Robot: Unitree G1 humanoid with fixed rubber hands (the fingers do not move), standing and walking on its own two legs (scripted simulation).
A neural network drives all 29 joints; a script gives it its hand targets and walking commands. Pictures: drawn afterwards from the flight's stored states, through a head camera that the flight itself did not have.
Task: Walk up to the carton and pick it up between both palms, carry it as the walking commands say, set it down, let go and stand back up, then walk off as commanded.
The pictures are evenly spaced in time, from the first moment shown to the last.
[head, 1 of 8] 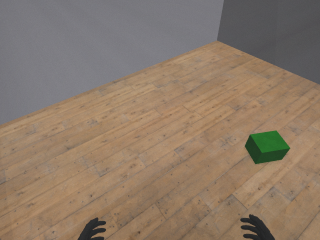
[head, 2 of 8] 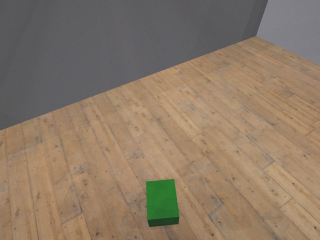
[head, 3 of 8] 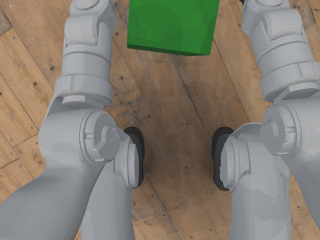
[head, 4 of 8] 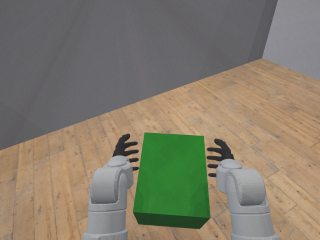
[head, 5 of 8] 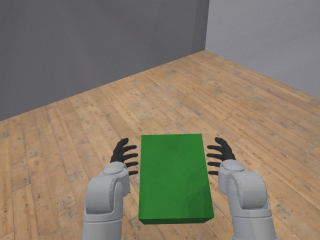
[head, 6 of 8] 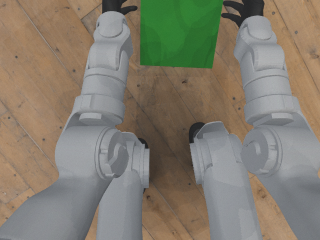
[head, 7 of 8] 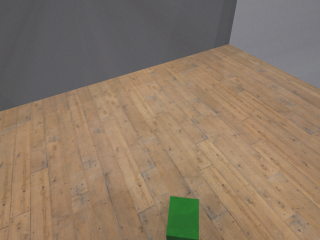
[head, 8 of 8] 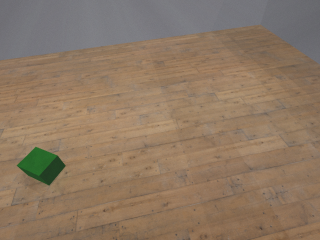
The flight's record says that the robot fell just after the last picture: no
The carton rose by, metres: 0.71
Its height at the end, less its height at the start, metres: +0.00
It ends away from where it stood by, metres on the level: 0.69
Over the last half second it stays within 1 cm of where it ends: yes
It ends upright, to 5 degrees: yes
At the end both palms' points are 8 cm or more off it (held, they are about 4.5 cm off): yes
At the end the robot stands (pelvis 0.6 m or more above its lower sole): yes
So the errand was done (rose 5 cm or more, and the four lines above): yes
